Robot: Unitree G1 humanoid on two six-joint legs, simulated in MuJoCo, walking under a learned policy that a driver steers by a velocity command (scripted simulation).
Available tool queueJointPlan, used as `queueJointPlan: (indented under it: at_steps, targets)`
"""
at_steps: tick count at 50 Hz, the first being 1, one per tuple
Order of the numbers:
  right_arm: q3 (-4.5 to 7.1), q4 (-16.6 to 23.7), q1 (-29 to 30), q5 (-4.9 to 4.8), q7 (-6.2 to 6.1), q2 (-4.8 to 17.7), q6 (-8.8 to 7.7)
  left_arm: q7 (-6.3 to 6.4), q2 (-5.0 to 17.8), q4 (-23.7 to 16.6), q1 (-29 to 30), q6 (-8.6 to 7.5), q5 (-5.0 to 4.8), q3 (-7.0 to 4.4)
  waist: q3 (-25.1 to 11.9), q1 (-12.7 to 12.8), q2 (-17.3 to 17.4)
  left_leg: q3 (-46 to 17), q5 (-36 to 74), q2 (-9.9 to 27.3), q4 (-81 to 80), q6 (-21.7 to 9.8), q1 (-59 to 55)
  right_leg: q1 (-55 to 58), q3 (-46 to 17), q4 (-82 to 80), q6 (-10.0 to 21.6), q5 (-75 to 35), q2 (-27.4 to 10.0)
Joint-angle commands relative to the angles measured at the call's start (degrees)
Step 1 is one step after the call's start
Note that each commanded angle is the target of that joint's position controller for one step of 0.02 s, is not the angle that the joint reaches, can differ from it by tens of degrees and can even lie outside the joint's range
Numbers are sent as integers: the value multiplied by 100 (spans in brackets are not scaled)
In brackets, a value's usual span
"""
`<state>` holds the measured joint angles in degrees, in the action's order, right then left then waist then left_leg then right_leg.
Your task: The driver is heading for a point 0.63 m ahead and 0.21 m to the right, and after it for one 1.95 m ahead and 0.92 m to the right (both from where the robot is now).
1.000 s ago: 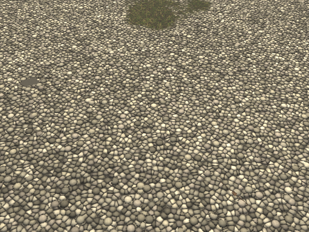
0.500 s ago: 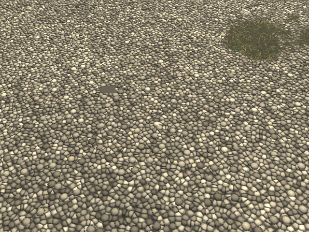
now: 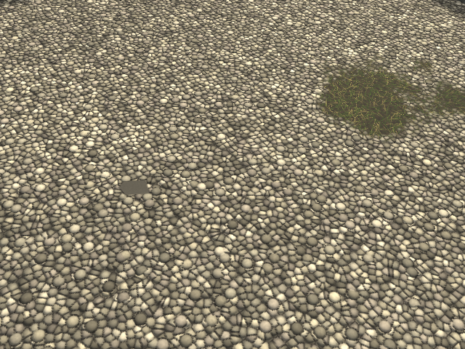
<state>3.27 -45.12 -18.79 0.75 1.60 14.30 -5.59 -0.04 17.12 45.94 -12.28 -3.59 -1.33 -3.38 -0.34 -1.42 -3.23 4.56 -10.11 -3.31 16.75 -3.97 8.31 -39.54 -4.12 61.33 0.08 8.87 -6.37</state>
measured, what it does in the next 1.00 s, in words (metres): walks ahead, turning right: right foot, then left foot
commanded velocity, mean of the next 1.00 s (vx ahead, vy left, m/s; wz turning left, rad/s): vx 0.39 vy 0.00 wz -0.46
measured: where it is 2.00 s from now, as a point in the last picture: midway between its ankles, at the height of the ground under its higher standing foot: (279, 347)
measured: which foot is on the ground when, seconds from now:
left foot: down 0.00-0.30, up 0.32-0.76, down 0.78-1.00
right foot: up 0.00-0.30, down 0.32-0.80, up 0.82-1.00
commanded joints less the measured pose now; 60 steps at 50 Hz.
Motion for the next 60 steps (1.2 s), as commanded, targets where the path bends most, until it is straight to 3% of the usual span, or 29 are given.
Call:
queueJointPlan:
  at_steps: [1, 5, 10, 13, 15, 16, 17, 18, 19, 21, 22, 25, 31, 35, 38, 39, 40, 41, 42, 43, 44, 46, 48, 51, 54, 56, 57, 58, 60]
  targets:
    - [173, 252, 228, 22, -95, 710, -135, -6, 200, -271, -112, 0, 6, -72, 158, 154, 635, -652, 1632, 1606, -899, -810, -93, -338, -389, -569, -25, -904, -6]
    - [187, 98, 140, -24, -174, 843, -110, -139, 60, -510, 570, -36, 41, -5, 375, -109, 581, -159, 1549, 1627, -992, -618, -380, -247, -17, -1736, 63, -1667, 100]
    - [232, -181, -209, -104, -229, 975, 70, -339, -6, -1005, 1264, -46, 29, 51, 589, -349, 540, 118, 2106, 1946, -545, -501, -1411, -627, 386, -2386, 283, -953, 159]
    - [285, -132, -19, -136, -296, 1199, 197, -418, 169, -1165, 1010, -20, 22, -37, 212, -62, 817, 413, 4469, 1938, 369, -297, -1558, 258, 928, -2482, 571, -73, 576]
    - [297, -76, 138, -156, -356, 1292, 274, -364, 608, -909, -332, 9, 11, -287, -556, 702, 830, 651, 5444, 1677, 2231, -66, -1089, 2196, 1101, -2867, 910, -148, 1061]
    - [231, 44, 86, -106, -376, 1165, 221, -240, 1095, -735, -1244, 54, 26, -480, -1114, 1088, 273, 655, 3813, 1410, 3951, 168, 272, 3997, -2, -3069, 1252, -365, 468]
    - [-67, 307, -582, 75, -235, 226, 36, -205, 1669, -774, -1161, 19, 4, -552, -1668, 363, -1231, 126, -1965, 152, 6049, 516, 2966, 6059, -3289, -3465, 2360, 273, -1048]
    - [5, 346, -1, -97, -127, 716, -211, -192, 1178, -849, -1458, -24, 32, -425, -2319, 841, -590, -1111, -2259, 134, 6604, 390, 3584, 6397, -4366, -4221, 2440, 729, -1290]
    - [72, 557, 578, -298, -84, 936, -311, -183, 911, -825, -1249, -55, 81, -346, -1479, 878, -341, -1139, -1729, 412, 6464, 262, 3969, 5857, -3471, -4308, 2107, 362, -1098]
    - [68, 576, 773, -105, -156, 874, -337, -173, 622, -1008, -434, -53, 57, -253, -580, 370, 425, -1007, -1015, 824, 5475, 260, 3450, 4114, -2251, -4419, 1789, -796, -644]
    - [114, 578, 645, -53, -163, 919, -262, -157, 506, -1114, -222, -56, 121, -206, -488, 152, 312, -1045, -873, 944, 5238, 303, 3030, 3578, -1966, -4560, 1762, -1196, -491]
    - [105, 595, 536, 26, -191, 739, -58, -100, 597, -1117, -162, -88, 86, -229, -282, -30, 208, -874, -616, 944, 4554, 576, 2730, 2781, -1490, -4798, 1793, -1761, -263]
    - [-11, 913, 1799, 26, -171, 470, -51, 80, 800, -910, -600, 38, 18, -289, -21, 399, -134, -659, 1300, 403, 2042, 763, 2264, 2326, -906, -4475, 1255, -1832, 312]
    - [79, 1025, 2025, -37, -97, 682, -95, 161, 788, -811, -829, 211, -14, -309, -248, 450, -319, -829, 1271, 68, 1291, 654, 1884, 2853, -1503, -3764, 984, -1877, 200]
    - [188, 907, 1459, -3, -96, 866, -167, 226, 680, -1015, -367, 284, -6, -294, -447, 33, -461, -863, 1421, 153, 607, 366, 1165, 3109, -1860, -2867, 687, -1861, 335]
    - [235, 860, 1011, 104, -129, 1070, -194, 217, 428, -1135, -299, 259, 50, -213, -968, -134, -209, -1148, 2475, 729, 648, 79, 126, 2836, -1584, -1970, 457, -1476, 623]
    - [257, 875, 589, 205, -175, 1337, -159, 216, 50, -1205, -756, 238, 203, -90, -1661, -20, 936, -2312, 5087, 2015, 1143, -467, -1499, 1729, -958, -407, 140, 1506, 1226]
    - [289, 683, 302, 139, -134, 1384, -48, 162, 236, -1150, -1831, 207, 56, -62, -2417, 321, 2359, -4273, 4653, 3206, 1050, -1609, -2485, 600, -752, 987, -97, 3506, 1457]
    - [220, 870, 634, 7, -133, 1012, 30, 159, 761, -899, -1821, 271, 4, -175, -2118, 222, 1481, -4228, 3031, 2930, 778, -1511, -1960, 334, -879, 1574, -275, 2982, 1048]
    - [110, 973, 893, -3, -158, 684, 111, 180, 940, -972, -1096, 376, -1, -234, -1456, 42, 1015, -3337, 2205, 2481, 687, -1190, -1393, 152, -617, 1708, -378, 2548, 909]
    - [21, 975, 1124, 29, -155, 549, 186, 218, 875, -1015, -741, 483, 30, -235, -1048, 69, 691, -2817, 1730, 2128, 526, -1004, -702, 234, -484, 1494, -417, 2289, 780]
    - [-6, 879, 1433, 72, -148, 606, 265, 231, 565, -1099, -587, 599, 78, -172, -467, 293, 858, -2050, 1534, 1618, 166, -830, 557, 910, -260, 666, -421, 1987, 622]
    - [11, 779, 1530, 94, -134, 632, 271, 224, 206, -1037, -742, 575, 113, -59, -503, 384, 1093, -1490, 2053, 1347, 89, -838, 903, 1556, 56, -345, -431, 1860, 635]
    - [57, 641, 1416, 12, -138, 767, 306, 197, 166, -1027, -543, 521, 155, -2, -836, 233, 1177, -1457, 2303, 1517, 185, -994, 642, 2077, 159, -1466, -373, 1384, 543]
    - [44, 579, 1401, -67, -138, 830, 402, 147, 263, -1009, -442, 560, 143, -34, -746, 251, 1123, -1545, 654, 1526, 177, -899, 794, 2625, 271, -2545, -202, 680, 592]
    - [-50, 474, 1273, -87, -126, 626, 423, 116, 250, -1024, -350, 561, 229, -33, -485, 312, 1016, -1472, -596, 1286, 211, -476, 1280, 3211, 256, -3467, 48, 187, 607]
    - [-114, 418, 1126, -28, -104, 472, 393, 135, 431, -1130, -298, 548, 316, -46, -461, 259, 682, -1322, -1122, 1092, 441, -101, 1583, 3501, -297, -3660, 253, -107, 130]
    - [-116, 423, 852, 33, -83, 403, 363, 152, 823, -1157, -54, 556, 319, -128, -262, -122, -234, -700, -1329, 539, 743, 247, 1555, 2943, -726, -3746, 553, 448, -236]
    - [-108, 350, 1107, 78, -111, 432, 368, 88, 187, -1126, 162, 454, 359, 37, -21, -34, -472, -495, -458, 433, 1018, 504, 565, 1825, -658, -4189, 483, 1975, -36]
